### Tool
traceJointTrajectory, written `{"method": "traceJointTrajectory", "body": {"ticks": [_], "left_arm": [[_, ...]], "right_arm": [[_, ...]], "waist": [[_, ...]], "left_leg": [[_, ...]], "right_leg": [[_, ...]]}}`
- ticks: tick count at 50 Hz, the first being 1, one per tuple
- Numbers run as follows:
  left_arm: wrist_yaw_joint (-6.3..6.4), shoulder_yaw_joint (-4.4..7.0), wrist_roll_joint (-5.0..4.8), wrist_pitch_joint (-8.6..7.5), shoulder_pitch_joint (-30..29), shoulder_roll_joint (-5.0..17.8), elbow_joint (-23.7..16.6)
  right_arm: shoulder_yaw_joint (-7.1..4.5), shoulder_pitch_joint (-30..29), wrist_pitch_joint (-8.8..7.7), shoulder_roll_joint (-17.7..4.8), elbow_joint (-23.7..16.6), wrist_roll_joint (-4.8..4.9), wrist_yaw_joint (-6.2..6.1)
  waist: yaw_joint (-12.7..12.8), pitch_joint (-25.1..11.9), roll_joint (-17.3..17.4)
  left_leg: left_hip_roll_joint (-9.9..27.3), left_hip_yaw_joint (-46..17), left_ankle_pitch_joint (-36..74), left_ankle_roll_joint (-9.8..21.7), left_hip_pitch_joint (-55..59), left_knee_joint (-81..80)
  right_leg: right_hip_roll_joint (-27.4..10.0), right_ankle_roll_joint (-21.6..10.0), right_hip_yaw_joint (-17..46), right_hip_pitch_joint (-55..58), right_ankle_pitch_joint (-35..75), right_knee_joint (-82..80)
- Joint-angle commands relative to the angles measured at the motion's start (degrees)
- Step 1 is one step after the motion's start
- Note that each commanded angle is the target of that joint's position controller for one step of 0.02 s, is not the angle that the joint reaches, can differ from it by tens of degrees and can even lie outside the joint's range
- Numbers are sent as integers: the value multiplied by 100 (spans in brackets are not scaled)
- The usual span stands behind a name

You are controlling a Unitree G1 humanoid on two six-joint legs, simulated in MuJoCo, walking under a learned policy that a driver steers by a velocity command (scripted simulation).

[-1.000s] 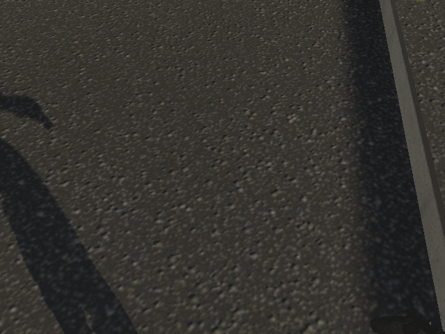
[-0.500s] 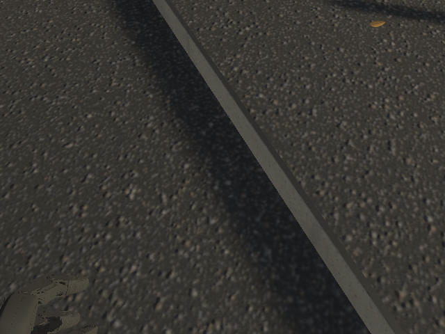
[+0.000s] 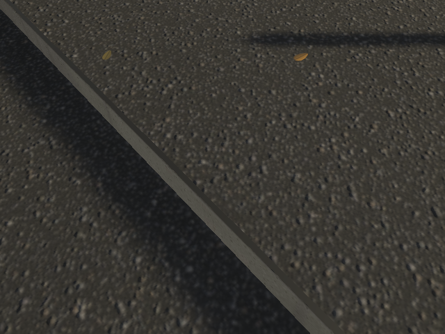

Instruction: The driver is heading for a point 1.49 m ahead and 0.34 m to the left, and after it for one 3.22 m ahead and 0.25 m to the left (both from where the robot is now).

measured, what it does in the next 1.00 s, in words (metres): steps on the spot: left foot, then right foot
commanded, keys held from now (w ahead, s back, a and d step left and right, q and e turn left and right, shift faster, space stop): q+shift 0.52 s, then e+shift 0.48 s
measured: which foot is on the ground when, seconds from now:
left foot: up 0.00-0.00, down 0.02-0.46, up 0.48-0.78, down 0.80-1.00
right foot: down 0.00-0.04, up 0.06-0.42, down 0.44-0.82, up 0.84-1.00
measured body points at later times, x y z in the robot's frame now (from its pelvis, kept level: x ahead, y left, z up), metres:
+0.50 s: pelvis +0.05 +0.00 +0.01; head +0.09 +0.00 +0.46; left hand +0.09 +0.33 -0.08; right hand +0.31 -0.22 -0.08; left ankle +0.07 +0.12 -0.71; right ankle +0.10 -0.11 -0.73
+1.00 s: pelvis +0.06 +0.02 +0.01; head +0.10 +0.04 +0.46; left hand +0.07 +0.34 -0.10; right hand +0.30 -0.18 -0.08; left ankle -0.01 +0.13 -0.73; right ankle +0.08 -0.10 -0.66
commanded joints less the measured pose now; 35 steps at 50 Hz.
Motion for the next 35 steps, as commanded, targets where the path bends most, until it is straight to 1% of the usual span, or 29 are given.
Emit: {"method": "traceJointTrajectory", "body": {"ticks": [1, 2, 3, 4, 5, 6, 7, 8, 9, 10, 11, 13, 15, 18, 20, 21, 22, 23, 24, 25, 26, 27, 28, 29, 31, 32, 33, 34, 35], "left_arm": [[118, 118, 75, -43, 318, 640, -167], [185, 152, 148, -28, 875, 654, -184], [240, 149, 66, 53, 900, 687, -150], [263, 165, 50, 77, 398, 842, -285], [238, 179, 38, 83, 107, 823, -333], [287, 218, -190, 106, -339, 675, -395], [299, 221, -190, 139, -365, 677, -411], [318, 228, -173, 141, -377, 627, -391], [330, 214, -181, 117, -392, 533, -389], [339, 195, -182, 80, -455, 434, -373], [331, 185, -191, 36, -512, 378, -359], [302, 189, -230, -41, -576, 362, -306], [260, 200, -250, -112, -607, 391, -242], [177, 255, -285, -214, -543, 538, -150], [137, 306, -288, -269, -372, 642, -55], [136, 345, -280, -287, -168, 696, 38], [156, 407, -247, -276, -52, 876, 93], [185, 459, -113, -220, -160, 1224, 20], [166, 479, 157, -206, -491, 1362, -61], [200, 408, 183, -232, -874, 1030, -233], [263, 339, 86, -225, -1110, 745, -310], [298, 292, -22, -213, -1035, 641, -304], [301, 253, -110, -193, -907, 624, -229], [291, 227, -126, -169, -736, 651, -161], [236, 202, -104, -139, -390, 665, -15], [198, 142, -101, -142, -397, 537, 32], [148, 97, -122, -138, -543, 469, 30], [111, 170, -173, -106, -488, 686, 30], [94, 292, -210, -66, -280, 1065, 59]], "right_arm": [[-188, -69, -136, -719, -347, -6, 59], [-294, -84, -153, -1203, -420, -25, 83], [-422, 103, -77, -1353, -351, 45, 115], [-455, 659, -35, -1270, -229, 49, 180], [-500, 839, -5, -1235, -135, 83, 199], [-536, 327, -154, -1199, -451, 141, 84], [-557, 96, -193, -1187, -527, 208, -1], [-549, -2, -178, -1074, -572, 248, -83], [-547, -27, -129, -977, -594, 280, -119], [-567, 43, -75, -933, -587, 280, -143], [-595, 145, -23, -930, -592, 257, -168], [-677, 250, 53, -1009, -626, 227, -211], [-750, 232, 113, -1089, -682, 234, -217], [-832, 125, 185, -1179, -794, 261, -192], [-854, -2, 209, -1183, -871, 306, -178], [-844, -130, 214, -1154, -919, 351, -173], [-794, -61, 216, -1003, -943, 359, -164], [-716, 158, 228, -735, -970, 332, -137], [-775, 194, 155, -889, -1093, 335, -82], [-893, 241, 113, -1341, -975, 266, -40], [-939, 325, 136, -1448, -831, 256, -26], [-890, 377, 173, -1261, -706, 191, -55], [-801, 422, 189, -1032, -692, 141, -52], [-717, 366, 173, -851, -724, 144, -40], [-568, 3, 85, -580, -858, 168, -62], [-486, -89, 54, -411, -873, 118, -63], [-399, -132, 37, -230, -868, 41, -46], [-377, -342, 19, -191, -916, 28, -37], [-444, -473, 8, -381, -938, 98, -49]], "waist": [[75, -461, -282], [438, -481, 627], [258, -631, 1183], [-90, -520, 1095], [-172, -522, 643], [-237, -593, 502], [-148, -565, 354], [-85, -561, 308], [-49, -525, 333], [-91, -527, 437], [-144, -585, 547], [-200, -691, 681], [-229, -721, 779], [-219, -737, 937], [-121, -744, 944], [18, -756, 876], [-2, -856, 611], [-209, -930, -482], [-351, -618, -1726], [-409, -406, -1397], [-431, -315, -1033], [-355, -355, -783], [-287, -282, -730], [-232, -245, -692], [-38, -282, -823], [-53, -379, -904], [-110, -461, -1048], [14, -366, -1280], [134, -264, -1423]], "left_leg": [[212, -575, 1287, 400, 1613, -1093], [985, -1708, 2797, 793, 1697, -1171], [1647, -2749, 3224, 1660, 1758, -1526], [1713, -3515, 2920, 1855, 1970, -1918], [1450, -3297, 2179, 1717, 2077, -1932], [1246, -3294, 852, 1526, 2053, -1937], [1105, -3085, 256, 1348, 1937, -1997], [870, -2859, -159, 1159, 1784, -2077], [624, -2661, -500, 994, 1703, -2132], [448, -2571, -615, 911, 1747, -2147], [348, -2569, -649, 895, 1833, -2145], [285, -2680, -675, 927, 1921, -2113], [222, -2793, -700, 937, 1827, -2089], [180, -3091, -561, 933, 1664, -2091], [107, -3266, -556, 850, 1539, -2018], [-36, -3202, -724, 719, 1325, -1886], [-306, -2969, -1421, 507, 846, -1525], [-860, -2146, -2387, 268, -17, -432], [-1201, -1152, -2552, 23, -730, 1023], [-708, -994, -2161, -162, -917, 1925], [-607, -859, -1746, -227, -848, 2271], [-640, -816, -1516, -299, -752, 2651], [-679, -771, -1470, -376, -820, 3077], [-700, -658, -1528, -422, -787, 3167], [-678, -595, -1574, -480, -689, 2532], [-502, -562, -1536, -504, -411, 1849], [-280, -282, -1518, -535, 123, 1029], [-339, -11, -1624, -573, 498, 445], [-520, 153, -1611, -607, 608, 140]], "right_leg": [[-1433, -54, 450, -283, 1535, 191], [-823, 127, -130, -420, -46, 989], [-369, 321, -865, -719, -1231, 1608], [-346, 385, -867, -1301, -2122, 2273], [-441, 419, -646, -1488, -2034, 2754], [-555, 630, -210, -1757, -1806, 3317], [-675, 692, -102, -1871, -1454, 3408], [-723, 736, -97, -1787, -1168, 3236], [-717, 766, -186, -1700, -955, 2812], [-657, 811, -284, -1652, -801, 2401], [-597, 855, -326, -1586, -742, 2069], [-551, 904, -289, -1398, -740, 1501], [-536, 892, -261, -1106, -678, 994], [-533, 814, -220, -631, -465, 338], [-608, 707, -217, -207, -176, -319], [-735, 625, -286, 231, 282, -905], [-1231, 445, -82, 902, 552, -1260], [-2367, -121, 1006, 1417, 322, -1416], [-3230, -774, 2020, 892, 797, -1649], [-3323, -865, 1665, 654, 981, -1640], [-2942, -638, 1004, 511, 889, -1507], [-2617, -531, 711, 513, 951, -1346], [-2557, -608, 581, 508, 1478, -1243], [-2498, -706, 444, 475, 2047, -1185], [-2354, -837, 306, 735, 2662, -1062], [-2257, -802, 231, 822, 2730, -970], [-2094, -695, 95, 707, 2714, -933], [-1995, -669, 145, 534, 2710, -937], [-2034, -708, 369, 521, 2807, -888]]}}
Keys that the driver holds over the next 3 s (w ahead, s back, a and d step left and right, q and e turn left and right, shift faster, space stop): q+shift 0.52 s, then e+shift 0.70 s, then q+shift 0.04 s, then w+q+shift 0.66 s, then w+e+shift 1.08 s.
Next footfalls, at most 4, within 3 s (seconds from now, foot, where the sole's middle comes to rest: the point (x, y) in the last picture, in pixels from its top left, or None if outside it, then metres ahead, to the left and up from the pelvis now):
0.02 left None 0.13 0.12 -0.77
0.44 right None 0.14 -0.09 -0.77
0.80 left None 0.03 0.15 -0.77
1.18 right None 0.14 -0.11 -0.77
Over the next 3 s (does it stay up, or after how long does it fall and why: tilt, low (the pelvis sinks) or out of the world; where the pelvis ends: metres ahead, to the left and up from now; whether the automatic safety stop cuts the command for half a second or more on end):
stays up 1.24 0.46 0.01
